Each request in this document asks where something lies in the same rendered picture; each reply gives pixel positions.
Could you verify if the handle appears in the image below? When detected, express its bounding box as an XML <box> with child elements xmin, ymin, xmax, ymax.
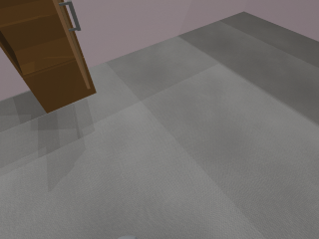
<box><xmin>59</xmin><ymin>0</ymin><xmax>81</xmax><ymax>32</ymax></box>

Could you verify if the cupboard door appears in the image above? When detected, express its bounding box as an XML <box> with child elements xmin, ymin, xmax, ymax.
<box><xmin>53</xmin><ymin>0</ymin><xmax>91</xmax><ymax>89</ymax></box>

